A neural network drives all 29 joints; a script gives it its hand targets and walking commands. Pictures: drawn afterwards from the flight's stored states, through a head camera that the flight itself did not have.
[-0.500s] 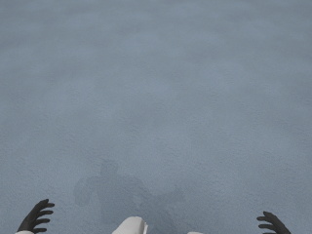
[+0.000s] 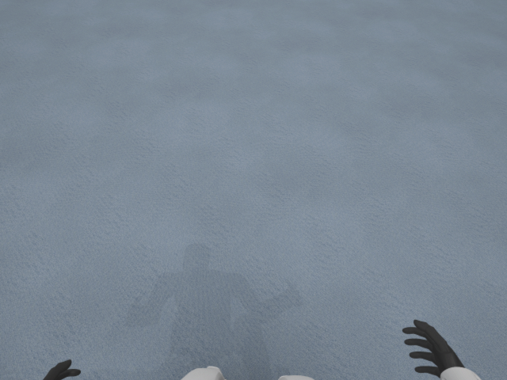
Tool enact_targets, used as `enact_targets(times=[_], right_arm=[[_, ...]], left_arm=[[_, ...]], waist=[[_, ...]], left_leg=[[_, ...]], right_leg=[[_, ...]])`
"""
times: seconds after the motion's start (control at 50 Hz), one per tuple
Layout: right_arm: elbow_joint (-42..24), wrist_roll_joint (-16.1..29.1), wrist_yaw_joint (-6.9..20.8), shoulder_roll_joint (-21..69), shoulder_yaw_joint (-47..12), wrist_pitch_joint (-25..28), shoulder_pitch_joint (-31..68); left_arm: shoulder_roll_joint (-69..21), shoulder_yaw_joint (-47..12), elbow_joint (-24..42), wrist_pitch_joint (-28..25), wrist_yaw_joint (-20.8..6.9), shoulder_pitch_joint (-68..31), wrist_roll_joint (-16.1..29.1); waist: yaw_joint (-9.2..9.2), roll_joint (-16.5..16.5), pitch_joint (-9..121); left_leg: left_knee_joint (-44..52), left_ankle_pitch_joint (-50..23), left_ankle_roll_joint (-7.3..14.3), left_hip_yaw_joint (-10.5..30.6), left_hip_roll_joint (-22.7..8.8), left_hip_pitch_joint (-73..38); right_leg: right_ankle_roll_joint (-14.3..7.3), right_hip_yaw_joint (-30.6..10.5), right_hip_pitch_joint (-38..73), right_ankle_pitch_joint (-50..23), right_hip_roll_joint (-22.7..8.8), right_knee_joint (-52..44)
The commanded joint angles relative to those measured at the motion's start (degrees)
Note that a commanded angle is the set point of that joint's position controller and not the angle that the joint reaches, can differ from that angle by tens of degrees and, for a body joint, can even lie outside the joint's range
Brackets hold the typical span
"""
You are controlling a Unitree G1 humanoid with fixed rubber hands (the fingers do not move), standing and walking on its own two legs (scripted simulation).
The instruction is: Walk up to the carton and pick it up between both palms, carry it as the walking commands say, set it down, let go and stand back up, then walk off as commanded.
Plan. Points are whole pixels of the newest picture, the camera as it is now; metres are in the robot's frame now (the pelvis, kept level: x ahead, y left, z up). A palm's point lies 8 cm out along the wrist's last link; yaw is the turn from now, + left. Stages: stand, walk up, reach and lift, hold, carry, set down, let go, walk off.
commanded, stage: walk up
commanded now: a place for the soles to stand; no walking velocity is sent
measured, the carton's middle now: out of the picture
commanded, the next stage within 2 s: none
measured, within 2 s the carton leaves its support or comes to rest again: neither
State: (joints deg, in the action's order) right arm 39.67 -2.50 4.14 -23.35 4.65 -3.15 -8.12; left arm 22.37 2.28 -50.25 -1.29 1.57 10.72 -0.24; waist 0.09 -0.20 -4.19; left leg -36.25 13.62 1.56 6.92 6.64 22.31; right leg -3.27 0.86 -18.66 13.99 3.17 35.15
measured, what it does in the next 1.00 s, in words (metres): walks backwards, turning left: left foot, then right foot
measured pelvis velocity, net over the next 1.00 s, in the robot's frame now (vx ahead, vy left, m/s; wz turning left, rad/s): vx -0.19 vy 0.18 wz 1.11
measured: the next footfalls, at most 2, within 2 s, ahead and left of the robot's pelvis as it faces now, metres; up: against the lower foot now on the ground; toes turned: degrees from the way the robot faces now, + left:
left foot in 0.30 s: -0.04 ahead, +0.24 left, +0.00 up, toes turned +20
right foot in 0.54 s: +0.01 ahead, +0.07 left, +0.00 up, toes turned +32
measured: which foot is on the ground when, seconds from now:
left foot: up 0.00-0.28, down 0.30-0.56, up 0.58-0.78, down 0.80-1.00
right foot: down 0.00-0.32, up 0.34-0.52, down 0.54-0.82, up 0.84-0.96, down 0.98-1.00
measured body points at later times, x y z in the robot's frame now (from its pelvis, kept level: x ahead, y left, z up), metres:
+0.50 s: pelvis -0.11 +0.10 +0.00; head -0.08 +0.12 +0.45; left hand -0.18 +0.46 -0.10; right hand +0.16 -0.12 -0.08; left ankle -0.08 +0.23 -0.72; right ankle -0.02 +0.02 -0.71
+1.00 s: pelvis -0.19 +0.18 -0.01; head -0.19 +0.20 +0.44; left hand -0.47 +0.44 -0.10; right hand +0.17 +0.17 -0.07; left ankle -0.23 +0.32 -0.72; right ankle -0.05 +0.13 -0.72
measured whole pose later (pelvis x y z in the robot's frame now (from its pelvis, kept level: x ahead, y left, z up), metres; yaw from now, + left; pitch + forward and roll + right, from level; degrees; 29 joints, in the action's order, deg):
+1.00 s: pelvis -0.19 +0.18 -0.01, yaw +64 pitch -1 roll +0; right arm 38.6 -2.9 9.2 -25.0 5.5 -3.5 -7.3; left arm 29.4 4.9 -52.7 -5.3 1.7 12.1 -0.1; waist 2.5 1.2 -3.1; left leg -36.7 9.9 0.7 7.4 6.2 26.5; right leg -1.1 3.0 -19.7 19.5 -5.1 40.0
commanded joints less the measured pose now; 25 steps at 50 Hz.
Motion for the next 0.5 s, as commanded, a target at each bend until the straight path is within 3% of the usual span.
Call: enact_targets(times=[0.0, 0.02, 0.04, 0.08, 0.1, 0.12, 0.16, 0.18, 0.2, 0.22, 0.26, 0.28, 0.3, 0.32, 0.34, 0.36, 0.38, 0.4, 0.42, 0.48], right_arm=[[-5.44, -1.67, -0.51, -11.89, 3.27, 0.97, 3.21], [-5.10, -1.23, -0.02, -12.57, 3.57, 0.88, 3.77], [-4.72, -1.07, 0.81, -12.98, 3.76, 0.72, 2.86], [-2.51, -0.48, 2.57, -14.38, 4.20, 0.67, -1.51], [-2.72, -0.98, 3.22, -11.75, 3.85, 0.55, -2.10], [-3.74, -0.92, 3.70, -11.89, 3.78, 0.62, 0.07], [-4.42, -0.72, 4.36, -12.24, 3.35, 0.67, 2.05], [-4.60, -0.93, 4.45, -11.71, 3.31, 0.63, 3.61], [-4.13, -0.55, 4.71, -11.77, 3.00, 0.79, 2.08], [-4.08, -1.15, 4.99, -12.03, 3.14, 1.01, 3.49], [-2.65, -0.67, 5.30, -13.45, 3.54, 1.49, -1.50], [-0.56, -1.30, 5.07, -13.79, 4.03, 1.75, -6.23], [0.16, -1.63, 4.49, -18.24, 4.92, 1.99, -9.53], [-1.17, -1.90, 4.22, -23.12, 6.10, 1.36, -5.73], [-2.19, -1.49, 3.81, -22.11, 5.96, 1.33, -1.31], [-2.62, -1.54, 3.09, -21.35, 5.49, 1.32, 1.50], [-3.93, -1.31, 2.63, -19.24, 5.41, 1.37, 4.59], [-4.74, -1.02, 2.54, -16.82, 4.52, 1.43, 6.22], [-5.11, -0.85, 2.88, -15.55, 4.21, 1.30, 5.45], [-6.85, -0.57, 3.40, -13.84, 4.11, 1.08, 3.37]], left_arm=[[20.27, 5.96, 6.26, -1.27, 0.98, -0.56, -0.55], [18.68, 5.57, 6.57, -1.51, 1.10, -1.29, -0.14], [18.00, 5.63, 6.94, -1.37, 1.18, -2.47, -0.28], [17.10, 5.66, 8.15, -2.09, 0.98, -5.31, -0.71], [16.19, 5.08, 7.01, -2.63, 0.83, -3.88, -1.72], [17.13, 5.25, 6.62, -2.65, 0.71, -1.89, -1.89], [19.93, 6.21, 6.02, -2.50, 0.26, 0.25, -1.92], [21.12, 6.55, 5.82, -2.56, 0.22, 0.52, -2.38], [22.23, 6.76, 5.77, -2.71, 0.19, -1.04, -2.44], [23.15, 7.23, 5.10, -2.54, -0.13, -1.50, -1.98], [23.37, 7.27, 4.47, -2.28, -0.51, -3.62, -2.06], [22.20, 7.04, 3.98, -1.70, -0.71, -4.36, -2.09], [17.51, 5.44, 5.31, -1.34, -0.77, -7.98, -0.88], [14.24, 3.98, 6.21, -0.95, -0.71, -11.28, 0.38], [14.87, 4.14, 5.45, -0.99, -0.31, -9.45, 0.85], [16.10, 3.97, 3.02, -1.17, 0.01, -5.69, 1.03], [16.71, 3.80, 1.11, -1.49, 0.16, -1.29, 1.06], [17.16, 3.68, 0.41, -2.01, 0.39, 0.54, 0.85], [16.81, 3.46, -0.18, -2.06, 0.34, 2.91, 0.93], [15.92, 3.20, 0.12, -2.58, 0.99, 5.26, 0.85]], waist=[[-3.32, 6.24, 4.69], [-2.34, 1.55, 2.96], [-1.46, 0.12, 3.50], [0.13, 3.91, 4.47], [0.41, 4.56, 5.67], [-0.78, 3.95, 4.97], [-2.51, 5.70, 5.67], [-3.12, 8.75, 5.26], [-2.25, 10.02, 7.16], [-2.48, 11.36, 7.56], [0.54, 12.45, 10.20], [3.36, 9.78, 11.31], [6.70, -5.55, 10.34], [7.22, -20.17, 4.72], [4.46, -16.76, 4.61], [2.20, -15.24, 4.39], [0.39, -13.83, 6.57], [-0.40, -11.38, 6.80], [-0.40, -11.72, 8.20], [-0.07, -11.49, 9.42]], left_leg=[[-19.57, 12.36, -2.40, 1.09, -6.07, 13.41], [-24.83, 9.56, -2.89, 2.37, -7.03, 10.78], [-28.75, 7.20, -3.08, 2.90, -8.57, 9.91], [-30.74, 3.21, -3.53, 2.50, -10.27, 9.21], [-24.08, 3.26, -3.10, 2.62, -9.47, 9.24], [-20.44, 3.21, -3.27, 1.59, -10.24, 9.99], [-15.51, 5.52, -3.69, -1.70, -10.45, 10.15], [-13.90, 7.16, -3.75, -3.68, -10.51, 9.37], [-10.62, 8.01, -3.18, -3.39, -11.18, 8.05], [-11.16, 9.07, -3.39, -6.32, -10.90, 5.94], [-4.37, 10.17, -2.26, -7.57, -10.09, -1.82], [2.44, 7.14, -1.55, -9.52, -8.44, -9.58], [15.18, 13.05, 3.26, 7.92, -13.43, -11.63], [27.75, 17.64, 9.77, 27.62, -19.29, -6.40], [27.00, 17.03, 12.00, 27.00, -18.68, -5.37], [23.64, 12.22, 11.61, 21.56, -15.95, -3.81], [20.64, 8.67, 10.95, 18.65, -14.22, -4.61], [17.81, 2.66, 10.52, 17.48, -12.87, -4.17], [18.45, 2.97, 10.08, 17.44, -12.38, -3.32], [19.92, 2.16, 10.83, 23.39, -14.55, -3.63]], right_leg=[[-12.99, -28.03, 6.16, 4.96, -31.28, -23.24], [-12.99, -24.54, 0.67, 2.15, -29.87, -22.54], [-12.41, -20.06, -0.34, 4.05, -27.95, -22.33], [-10.71, -11.57, 0.81, 3.15, -23.98, -19.49], [-10.51, -8.87, 2.92, 0.50, -22.84, -18.05], [-10.49, -7.66, 3.22, 1.92, -23.67, -17.76], [-11.47, -5.62, 5.42, 6.07, -25.70, -16.82], [-11.59, -4.91, 3.84, 7.93, -26.59, -17.24], [-11.46, -2.73, 5.07, 7.98, -26.80, -15.33], [-11.27, -2.23, 2.58, 9.12, -27.53, -14.87], [-9.05, 2.50, -0.05, 12.71, -25.60, -10.14], [-7.03, 6.64, -5.11, 15.34, -23.12, -3.50], [-1.92, 12.17, -13.46, 18.29, -13.67, 9.14], [0.80, 9.49, -21.59, 20.31, -4.74, 17.55], [1.69, 3.52, -19.03, 18.50, -4.89, 22.40], [2.27, 2.38, -17.58, 14.65, -5.75, 23.84], [2.55, 1.30, -15.76, 10.80, -6.04, 23.18], [2.26, 0.74, -13.36, 9.86, -5.67, 19.92], [1.82, 0.73, -9.61, 8.79, -4.87, 16.68], [0.66, -1.22, -1.64, 8.07, -2.52, 5.60]])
